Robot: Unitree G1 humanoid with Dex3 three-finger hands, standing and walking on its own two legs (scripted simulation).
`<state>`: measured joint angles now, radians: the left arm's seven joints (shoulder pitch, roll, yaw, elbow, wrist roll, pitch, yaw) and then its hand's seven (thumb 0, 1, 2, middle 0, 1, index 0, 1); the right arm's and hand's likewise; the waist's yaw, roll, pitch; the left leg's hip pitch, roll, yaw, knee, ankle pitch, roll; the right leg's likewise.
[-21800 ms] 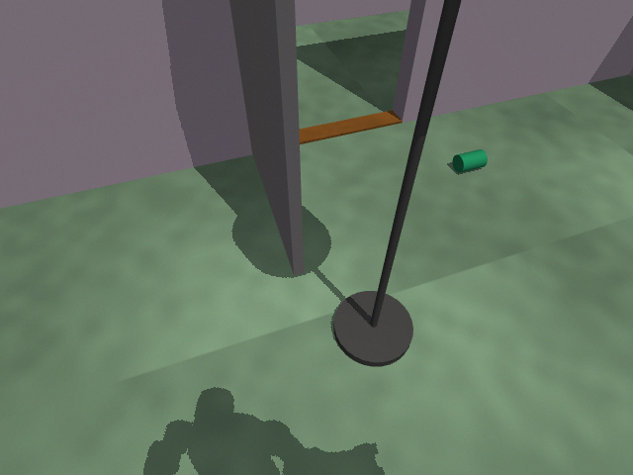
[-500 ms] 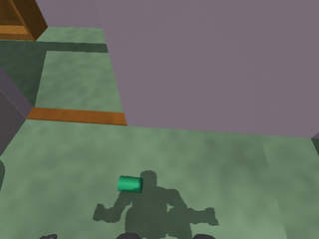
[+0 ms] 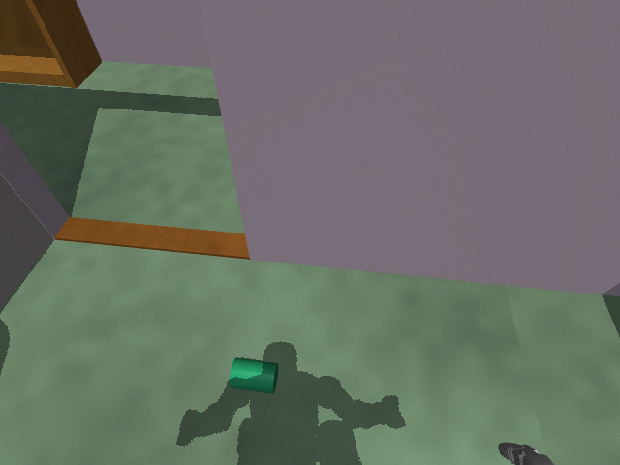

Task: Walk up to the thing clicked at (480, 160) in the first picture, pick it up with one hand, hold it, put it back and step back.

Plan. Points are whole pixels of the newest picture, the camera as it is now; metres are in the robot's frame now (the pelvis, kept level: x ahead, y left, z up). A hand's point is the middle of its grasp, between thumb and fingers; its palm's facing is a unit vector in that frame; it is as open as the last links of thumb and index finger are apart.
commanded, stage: walk up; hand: left
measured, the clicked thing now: (254, 375) +0.47 +0.19 -0.73
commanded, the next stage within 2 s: stand in 0.72 s
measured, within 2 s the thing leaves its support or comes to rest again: neither
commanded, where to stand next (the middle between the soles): +0.08 -0.01 m, yaw -2 degrees
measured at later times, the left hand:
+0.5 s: hand out of the picture +0.09 +0.25 -0.15, palm faces -0.02 -0.94 -0.34, open 7.4 cm
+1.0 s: hand out of the picture +0.10 +0.24 -0.15, palm faces -0.03 -0.94 -0.34, open 7.4 cm
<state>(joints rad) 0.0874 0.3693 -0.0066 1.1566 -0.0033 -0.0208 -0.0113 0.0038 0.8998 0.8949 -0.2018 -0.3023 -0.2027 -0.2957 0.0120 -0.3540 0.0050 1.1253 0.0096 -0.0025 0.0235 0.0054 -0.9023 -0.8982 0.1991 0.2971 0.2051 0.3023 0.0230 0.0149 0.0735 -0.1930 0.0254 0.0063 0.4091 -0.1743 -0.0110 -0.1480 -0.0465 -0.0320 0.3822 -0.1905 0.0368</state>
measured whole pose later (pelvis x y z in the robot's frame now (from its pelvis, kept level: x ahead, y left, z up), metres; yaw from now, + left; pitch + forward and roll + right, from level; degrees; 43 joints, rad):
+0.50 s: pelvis +0.01 +0.00 +0.00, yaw +0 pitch -2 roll +0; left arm 0.07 0.34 0.01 1.16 0.01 -0.01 -0.01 0.00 0.90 0.89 -0.20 -0.30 -0.20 -0.30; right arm 0.09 -0.35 0.00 1.18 0.00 0.01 0.02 0.01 -0.90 -0.90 0.20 0.30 0.20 0.30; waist -0.01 0.01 0.05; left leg -0.15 0.03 0.01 0.33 -0.14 -0.02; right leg -0.11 -0.04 -0.03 0.32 -0.17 0.03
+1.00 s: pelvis +0.02 -0.01 +0.00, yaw +0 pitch -1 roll +0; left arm 0.10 0.35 0.01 1.14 0.01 -0.01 -0.01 0.00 0.90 0.89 -0.20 -0.30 -0.20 -0.30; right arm 0.08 -0.35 0.00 1.16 -0.01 -0.01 0.01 0.01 -0.90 -0.90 0.20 0.30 0.20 0.30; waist -0.01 0.00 0.04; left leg -0.14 0.03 0.01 0.32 -0.16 -0.03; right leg -0.11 -0.04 -0.03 0.32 -0.19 0.03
